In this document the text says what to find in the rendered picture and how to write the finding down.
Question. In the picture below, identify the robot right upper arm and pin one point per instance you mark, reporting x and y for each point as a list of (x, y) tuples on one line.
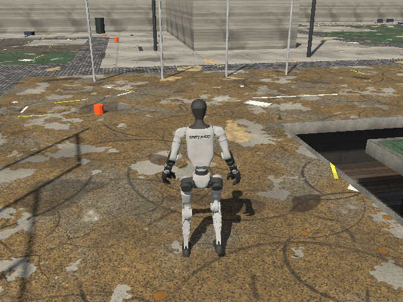
[(223, 142)]

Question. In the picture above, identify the robot right hand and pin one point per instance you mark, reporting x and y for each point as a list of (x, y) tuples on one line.
[(233, 176)]

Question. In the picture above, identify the humanoid robot head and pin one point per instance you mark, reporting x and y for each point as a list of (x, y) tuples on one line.
[(199, 108)]

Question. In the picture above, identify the robot right forearm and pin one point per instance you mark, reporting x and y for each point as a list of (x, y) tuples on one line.
[(232, 165)]

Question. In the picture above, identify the robot left upper arm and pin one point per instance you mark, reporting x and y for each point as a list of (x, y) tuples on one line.
[(180, 133)]

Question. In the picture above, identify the robot left forearm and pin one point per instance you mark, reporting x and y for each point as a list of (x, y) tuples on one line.
[(169, 165)]

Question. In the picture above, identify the robot left hand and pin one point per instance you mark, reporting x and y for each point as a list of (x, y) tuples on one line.
[(170, 175)]

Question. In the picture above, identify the right robot foot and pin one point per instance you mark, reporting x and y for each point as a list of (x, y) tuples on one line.
[(218, 248)]

